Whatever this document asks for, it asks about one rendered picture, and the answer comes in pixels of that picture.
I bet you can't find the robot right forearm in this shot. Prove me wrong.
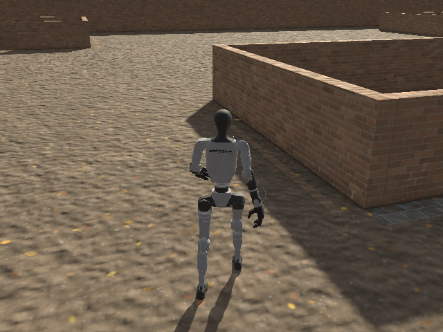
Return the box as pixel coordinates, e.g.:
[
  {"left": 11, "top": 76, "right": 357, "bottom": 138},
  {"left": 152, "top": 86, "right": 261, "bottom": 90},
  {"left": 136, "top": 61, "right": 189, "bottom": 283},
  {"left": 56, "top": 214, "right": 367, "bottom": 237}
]
[{"left": 246, "top": 169, "right": 262, "bottom": 208}]

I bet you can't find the left robot upper arm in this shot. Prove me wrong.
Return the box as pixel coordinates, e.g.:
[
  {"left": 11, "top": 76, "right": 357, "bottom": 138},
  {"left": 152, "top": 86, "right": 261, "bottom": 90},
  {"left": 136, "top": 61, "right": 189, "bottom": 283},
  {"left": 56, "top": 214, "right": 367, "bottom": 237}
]
[{"left": 190, "top": 138, "right": 208, "bottom": 172}]

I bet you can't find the robot right hand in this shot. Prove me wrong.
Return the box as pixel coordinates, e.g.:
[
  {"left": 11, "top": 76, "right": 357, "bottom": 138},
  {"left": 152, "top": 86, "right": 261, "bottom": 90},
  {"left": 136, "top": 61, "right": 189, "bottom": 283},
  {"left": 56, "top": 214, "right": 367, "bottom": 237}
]
[{"left": 248, "top": 205, "right": 264, "bottom": 228}]

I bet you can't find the robot left hand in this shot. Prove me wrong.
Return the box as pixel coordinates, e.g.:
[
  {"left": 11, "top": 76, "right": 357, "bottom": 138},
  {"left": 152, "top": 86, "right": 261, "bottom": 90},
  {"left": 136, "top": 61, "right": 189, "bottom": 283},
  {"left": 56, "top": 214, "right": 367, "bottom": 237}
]
[{"left": 195, "top": 167, "right": 210, "bottom": 180}]

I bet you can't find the right robot foot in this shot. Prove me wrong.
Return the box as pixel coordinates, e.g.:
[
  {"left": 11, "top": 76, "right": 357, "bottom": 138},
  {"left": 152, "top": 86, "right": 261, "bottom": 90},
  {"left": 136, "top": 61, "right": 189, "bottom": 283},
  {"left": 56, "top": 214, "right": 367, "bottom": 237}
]
[{"left": 233, "top": 253, "right": 242, "bottom": 270}]

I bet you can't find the robot right thigh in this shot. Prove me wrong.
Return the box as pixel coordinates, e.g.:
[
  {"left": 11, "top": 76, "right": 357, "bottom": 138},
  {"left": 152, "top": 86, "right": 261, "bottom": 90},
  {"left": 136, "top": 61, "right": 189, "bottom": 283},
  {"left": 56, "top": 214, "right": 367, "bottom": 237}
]
[{"left": 230, "top": 192, "right": 245, "bottom": 232}]

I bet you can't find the right robot upper arm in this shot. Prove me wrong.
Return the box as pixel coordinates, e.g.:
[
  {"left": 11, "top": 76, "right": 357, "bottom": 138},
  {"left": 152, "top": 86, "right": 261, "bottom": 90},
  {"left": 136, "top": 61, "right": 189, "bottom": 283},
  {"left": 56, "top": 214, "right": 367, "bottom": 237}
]
[{"left": 236, "top": 140, "right": 252, "bottom": 180}]

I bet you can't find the robot left forearm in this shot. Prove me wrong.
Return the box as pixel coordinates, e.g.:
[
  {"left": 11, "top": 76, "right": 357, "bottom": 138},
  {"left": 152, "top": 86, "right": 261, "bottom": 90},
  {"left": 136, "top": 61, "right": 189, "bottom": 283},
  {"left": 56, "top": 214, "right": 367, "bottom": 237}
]
[{"left": 190, "top": 163, "right": 202, "bottom": 175}]

